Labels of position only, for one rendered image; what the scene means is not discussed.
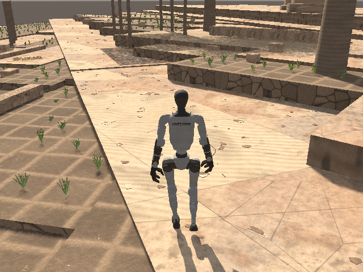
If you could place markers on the right robot forearm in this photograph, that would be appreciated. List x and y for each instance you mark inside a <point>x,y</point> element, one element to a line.
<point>207,151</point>

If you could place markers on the right robot upper arm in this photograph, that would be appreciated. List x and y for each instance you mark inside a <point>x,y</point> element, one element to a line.
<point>201,128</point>

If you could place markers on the robot right thigh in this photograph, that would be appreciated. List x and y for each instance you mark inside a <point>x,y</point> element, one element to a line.
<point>194,170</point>

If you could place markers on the left robot forearm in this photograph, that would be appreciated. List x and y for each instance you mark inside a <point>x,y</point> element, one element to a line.
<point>156,155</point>

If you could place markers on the left robot hand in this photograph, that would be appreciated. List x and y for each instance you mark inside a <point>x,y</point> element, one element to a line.
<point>153,173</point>

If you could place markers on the robot left foot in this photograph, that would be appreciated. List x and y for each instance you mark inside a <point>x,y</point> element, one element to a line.
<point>176,224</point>

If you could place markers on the left robot upper arm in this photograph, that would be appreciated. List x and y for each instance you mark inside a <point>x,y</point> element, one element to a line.
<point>162,129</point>

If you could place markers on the right robot hand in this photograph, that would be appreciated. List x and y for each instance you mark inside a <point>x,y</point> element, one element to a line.
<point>208,164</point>

